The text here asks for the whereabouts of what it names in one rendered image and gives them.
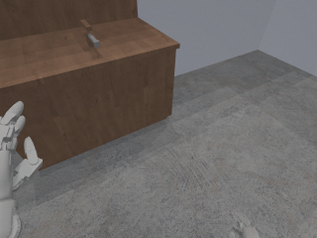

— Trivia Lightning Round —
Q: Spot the tap lever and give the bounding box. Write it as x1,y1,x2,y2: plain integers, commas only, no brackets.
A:
87,33,101,48

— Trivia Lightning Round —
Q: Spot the robot left hand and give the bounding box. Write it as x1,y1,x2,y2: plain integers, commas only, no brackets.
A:
0,101,43,200

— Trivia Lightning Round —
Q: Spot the robot left forearm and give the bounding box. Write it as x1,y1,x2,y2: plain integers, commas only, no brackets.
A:
0,198,23,238

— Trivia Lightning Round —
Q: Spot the counter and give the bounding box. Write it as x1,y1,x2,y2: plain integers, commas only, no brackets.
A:
0,0,180,171

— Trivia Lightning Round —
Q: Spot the robot right hand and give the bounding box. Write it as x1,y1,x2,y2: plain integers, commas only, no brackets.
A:
228,209,260,238

